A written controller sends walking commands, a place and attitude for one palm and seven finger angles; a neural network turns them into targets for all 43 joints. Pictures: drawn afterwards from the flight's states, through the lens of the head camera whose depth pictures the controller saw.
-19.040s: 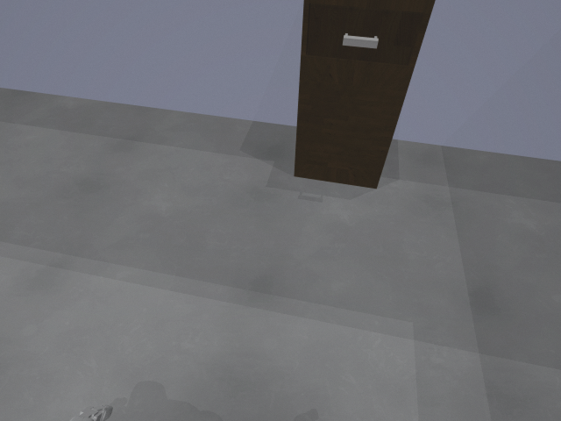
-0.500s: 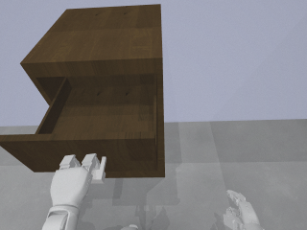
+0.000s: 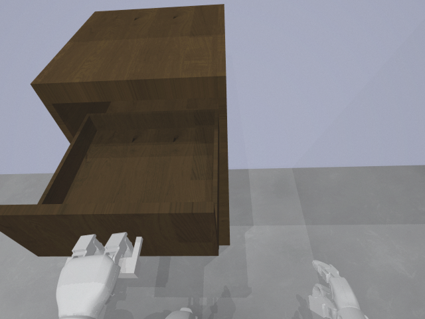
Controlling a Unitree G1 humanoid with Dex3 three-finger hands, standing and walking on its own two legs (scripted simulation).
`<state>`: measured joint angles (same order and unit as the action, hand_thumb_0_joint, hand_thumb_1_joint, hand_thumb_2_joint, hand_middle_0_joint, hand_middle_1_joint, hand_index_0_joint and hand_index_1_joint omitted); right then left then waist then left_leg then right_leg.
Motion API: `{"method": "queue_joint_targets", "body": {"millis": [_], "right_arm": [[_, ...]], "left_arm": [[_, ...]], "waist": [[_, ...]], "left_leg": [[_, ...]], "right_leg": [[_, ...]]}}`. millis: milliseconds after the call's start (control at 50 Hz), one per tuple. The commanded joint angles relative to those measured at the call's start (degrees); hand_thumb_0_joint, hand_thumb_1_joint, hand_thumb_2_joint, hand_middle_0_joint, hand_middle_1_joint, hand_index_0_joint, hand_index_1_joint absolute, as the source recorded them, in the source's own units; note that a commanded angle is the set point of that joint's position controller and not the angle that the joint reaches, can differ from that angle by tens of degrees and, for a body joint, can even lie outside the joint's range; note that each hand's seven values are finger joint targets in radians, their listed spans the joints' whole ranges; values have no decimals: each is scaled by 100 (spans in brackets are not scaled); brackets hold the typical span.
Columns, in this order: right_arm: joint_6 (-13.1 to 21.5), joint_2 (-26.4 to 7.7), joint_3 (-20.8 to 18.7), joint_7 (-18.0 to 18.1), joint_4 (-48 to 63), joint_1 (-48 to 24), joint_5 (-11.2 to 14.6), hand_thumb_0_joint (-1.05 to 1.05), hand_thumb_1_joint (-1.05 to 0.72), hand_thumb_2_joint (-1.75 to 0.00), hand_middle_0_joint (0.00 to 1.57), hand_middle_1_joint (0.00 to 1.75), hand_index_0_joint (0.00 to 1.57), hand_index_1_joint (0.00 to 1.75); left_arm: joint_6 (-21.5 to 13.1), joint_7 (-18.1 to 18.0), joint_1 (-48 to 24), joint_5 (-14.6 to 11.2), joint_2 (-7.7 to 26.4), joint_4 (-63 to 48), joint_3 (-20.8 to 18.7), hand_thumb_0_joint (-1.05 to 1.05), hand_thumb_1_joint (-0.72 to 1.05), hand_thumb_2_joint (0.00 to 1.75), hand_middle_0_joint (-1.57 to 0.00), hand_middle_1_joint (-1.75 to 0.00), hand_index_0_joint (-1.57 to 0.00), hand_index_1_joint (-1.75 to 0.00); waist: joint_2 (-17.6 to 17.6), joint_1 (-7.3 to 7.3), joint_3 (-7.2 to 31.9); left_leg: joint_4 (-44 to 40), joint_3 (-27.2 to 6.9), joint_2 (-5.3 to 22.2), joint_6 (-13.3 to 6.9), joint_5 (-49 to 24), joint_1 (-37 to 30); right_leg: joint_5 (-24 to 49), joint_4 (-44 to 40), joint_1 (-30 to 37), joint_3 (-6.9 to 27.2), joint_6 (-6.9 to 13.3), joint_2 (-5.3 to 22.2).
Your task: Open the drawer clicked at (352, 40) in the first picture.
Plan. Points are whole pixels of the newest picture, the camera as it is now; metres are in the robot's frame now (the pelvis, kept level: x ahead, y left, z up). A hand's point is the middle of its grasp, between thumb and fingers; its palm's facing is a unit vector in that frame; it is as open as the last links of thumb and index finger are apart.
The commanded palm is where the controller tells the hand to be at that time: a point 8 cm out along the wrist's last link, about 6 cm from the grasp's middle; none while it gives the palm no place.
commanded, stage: pull the drawer open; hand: left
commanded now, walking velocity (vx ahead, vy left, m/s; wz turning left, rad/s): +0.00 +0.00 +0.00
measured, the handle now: (106, 254) +0.22 +0.22 +0.03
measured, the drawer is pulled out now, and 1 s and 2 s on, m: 0.30 0.30 0.29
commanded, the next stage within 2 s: open the thumb to release the handle in 0.10 s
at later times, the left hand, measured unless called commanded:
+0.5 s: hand (103, 281) +0.18 +0.22 +0.01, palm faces +0.03 -0.13 -0.99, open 8.0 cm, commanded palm +0.16 +0.22 +0.06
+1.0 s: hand (102, 284) +0.17 +0.22 +0.01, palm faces +0.04 -0.13 -0.99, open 13.8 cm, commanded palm +0.16 +0.22 +0.06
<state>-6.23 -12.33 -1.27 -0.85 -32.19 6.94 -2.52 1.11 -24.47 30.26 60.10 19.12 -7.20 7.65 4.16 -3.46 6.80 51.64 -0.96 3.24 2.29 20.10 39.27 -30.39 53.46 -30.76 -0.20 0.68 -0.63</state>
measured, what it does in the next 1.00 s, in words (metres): stands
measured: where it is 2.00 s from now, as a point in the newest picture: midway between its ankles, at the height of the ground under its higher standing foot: outside the picture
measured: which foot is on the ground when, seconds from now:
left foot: down 0.00-1.00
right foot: down 0.00-1.00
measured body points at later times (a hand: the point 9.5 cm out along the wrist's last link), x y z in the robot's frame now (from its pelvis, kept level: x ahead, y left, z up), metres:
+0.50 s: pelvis +0.00 +0.00 +0.00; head +0.02 -0.03 +0.44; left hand +0.17 +0.22 +0.06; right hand +0.21 -0.21 -0.11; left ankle +0.06 +0.15 -0.69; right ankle -0.03 -0.11 -0.69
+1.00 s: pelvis -0.01 +0.00 -0.01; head +0.01 -0.03 +0.44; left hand +0.17 +0.22 +0.06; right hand +0.21 -0.22 -0.10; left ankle +0.06 +0.15 -0.69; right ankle -0.03 -0.11 -0.69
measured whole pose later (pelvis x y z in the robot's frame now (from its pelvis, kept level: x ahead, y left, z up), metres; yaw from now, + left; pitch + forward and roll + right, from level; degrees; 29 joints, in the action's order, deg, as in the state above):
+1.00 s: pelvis -0.01 +0.00 -0.01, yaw +1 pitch +8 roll -1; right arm -6.6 -12.8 -1.4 0.0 -31.9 7.3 -2.4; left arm 0.6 -25.0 28.3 59.5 19.8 -6.6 6.4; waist 4.2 -3.8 7.5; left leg 53.6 -2.1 3.0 2.3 20.4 41.6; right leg -30.8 55.2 -32.6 -1.1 0.7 -0.7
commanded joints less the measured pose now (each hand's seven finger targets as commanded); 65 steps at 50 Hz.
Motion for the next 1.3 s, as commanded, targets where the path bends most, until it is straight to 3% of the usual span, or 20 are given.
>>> {"method": "queue_joint_targets", "body": {"millis": [0, 100, 160, 180, 200, 280, 360, 380, 400, 580, 680, 740, 780, 840, 860, 880, 960, 1080, 1160, 1280], "right_arm": [[317, -495, -144, -40, 1067, -789, -35, 0, -90, -90, 20, 30, 20, 30], [331, -480, -124, -188, 1242, -777, -22, 0, -90, -90, 20, 30, 20, 30], [307, -501, -105, -281, 1337, -776, -39, 0, -90, -90, 20, 30, 20, 30], [168, -598, -108, -120, 1046, -755, -60, 0, -90, -90, 20, 30, 20, 30], [190, -517, -131, -50, 1077, -745, -127, 0, -90, -90, 20, 30, 20, 30], [262, -525, -192, -7, 1110, -643, -39, 0, -90, -90, 20, 30, 20, 30], [242, -548, -144, 47, 1044, -715, -17, 0, -90, -90, 20, 30, 20, 30], [255, -535, -150, 73, 1044, -701, 12, 0, -90, -90, 20, 30, 20, 30], [244, -545, -123, 80, 1006, -723, -7, 0, -90, -90, 20, 30, 20, 30], [304, -504, -126, 138, 989, -682, 20, 0, -90, -90, 20, 30, 20, 30], [294, -510, -124, 132, 978, -710, 0, 0, -90, -90, 20, 30, 20, 30], [294, -520, -127, 121, 972, -699, -6, 0, -90, -90, 20, 30, 20, 30], [308, -498, -146, 75, 1009, -674, -2, 0, -90, -90, 20, 30, 20, 30], [269, -537, -144, 76, 1001, -712, -4, 0, -90, -90, 20, 30, 20, 30], [252, -529, -132, 72, 1001, -744, -22, 0, -90, -90, 20, 30, 20, 30], [263, -524, -150, 75, 1007, -707, -8, 0, -90, -90, 20, 30, 20, 30], [259, -535, -140, 119, 978, -740, -8, 0, -90, -90, 20, 30, 20, 30], [280, -527, -140, 201, 901, -738, 43, 0, -90, -90, 20, 30, 20, 30], [335, -499, -89, 289, 886, -809, 54, 0, -90, -90, 20, 30, 20, 30], [407, -481, -55, 311, 860, -867, 87, 0, -90, -90, 20, 30, 20, 30]], "left_arm": [[15, -236, 324, -131, 684, -1237, -617, 0, 90, 90, -40, -135, -40, -135], [-40, -185, 1293, -202, 631, -1526, -538, 0, 90, 90, -40, -135, -40, -135], [-52, -181, 1544, -212, 616, -1759, -498, 0, 90, 90, -40, -135, -40, -135], [-31, -304, -432, -42, 1259, -1576, -1095, 0, 90, 90, -40, -135, -40, -135], [-50, -397, -448, 38, 1155, -1493, -1204, 0, 83, 87, -40, -134, -40, -134], [70, -454, 39, -107, 785, -1214, -921, 0, 55, 75, -38, -131, -38, -131], [187, -334, -229, -135, 861, -1191, -846, 0, 27, 63, -35, -128, -35, -128], [214, -295, -169, -130, 726, -1114, -656, 0, 20, 60, -35, -127, -35, -127], [204, -273, -358, -111, 880, -1111, -782, 0, 13, 57, -35, -127, -35, -127], [102, -148, -227, -98, 783, -981, -679, 0, -50, 30, -30, -120, -30, -120], [15, -161, -346, -118, 890, -996, -814, 0, -50, 30, -30, -120, -30, -120], [-8, -196, -254, -119, 956, -989, -939, 0, -50, 30, -30, -120, -30, -120], [-27, -197, 102, -136, 707, -892, -717, 0, -50, 30, -30, -120, -30, -120], [-20, -230, -134, -133, 929, -987, -912, 0, -50, 30, -30, -120, -30, -120], [-20, -251, -266, -81, 922, -1009, -908, 0, -50, 30, -30, -120, -30, -120], [5, -250, -390, -75, 745, -990, -686, 0, -50, 30, -30, -120, -30, -120], [65, -292, -757, -75, 847, -992, -770, 0, -50, 30, -30, -120, -30, -120], [209, -255, -1196, -40, 702, -744, -516, 0, -50, 30, -30, -120, -30, -120], [271, -201, -1377, -120, 1039, -1145, -798, 0, -50, 30, -30, -120, -30, -120], [269, 12, -1211, -275, 1065, -1383, -825, 0, -50, 30, -30, -120, -30, -120]], "waist": [[-363, -86, 716], [-294, -232, 839], [-290, -213, 879], [-292, 175, 624], [-170, -29, 722], [-200, -13, 928], [-381, -2, 1006], [-322, 35, 827], [-393, 11, 871], [-353, -35, 777], [-388, -12, 637], [-350, -34, 762], [-378, -44, 710], [-313, -26, 726], [-288, -46, 785], [-237, 45, 668], [-291, 29, 877], [-366, 114, 636], [-246, -28, 975], [-154, -41, 663]], "left_leg": [[-387, 174, -392, -373, -759, -1457], [-310, 178, -370, -375, -1095, -1399], [-235, 153, -344, -367, -1211, -1367], [-199, 122, -341, -361, -750, -1159], [-188, 145, -378, -340, -616, -1234], [-212, 160, -354, -367, -785, -1320], [-297, 162, -366, -365, -765, -1372], [-316, 171, -375, -392, -674, -1303], [-332, 169, -378, -378, -663, -1329], [-410, 179, -387, -397, -685, -1390], [-406, 186, -403, -393, -514, -1279], [-378, 173, -396, -375, -640, -1307], [-347, 182, -402, -387, -650, -1248], [-346, 175, -400, -374, -597, -1175], [-314, 187, -406, -372, -593, -1245], [-319, 169, -395, -385, -520, -1219], [-332, 167, -396, -384, -452, -1296], [-435, 142, -395, -401, -240, -1285], [-548, 184, -419, -398, -377, -1613], [-756, 168, -395, -388, -534, -1799]], "right_leg": [[1754, -1086, -658, -50, 148, -151], [2176, -879, -532, -36, 188, -165], [2280, -783, -604, 23, 200, -171], [1951, -817, -974, 2, 144, -142], [1666, -870, -975, -4, 146, -166], [1893, -817, -785, -127, 162, -180], [1830, -908, -724, -101, 121, -154], [1777, -954, -721, -137, 114, -151], [1729, -987, -732, -118, 108, -144], [1748, -1073, -599, -133, 121, -153], [1581, -1146, -658, -84, 102, -122], [1734, -1095, -600, -83, 128, -135], [1795, -1040, -628, -114, 118, -144], [1746, -1026, -643, -99, 124, -140], [1686, -1037, -726, -67, 121, -135], [1586, -1025, -803, -128, 117, -139], [1423, -1055, -825, -105, 111, -128], [1090, -1187, -891, -149, 99, -139], [1141, -1366, -577, -54, 103, -105], [1283, -1548, -384, -92, 100, -113]]}}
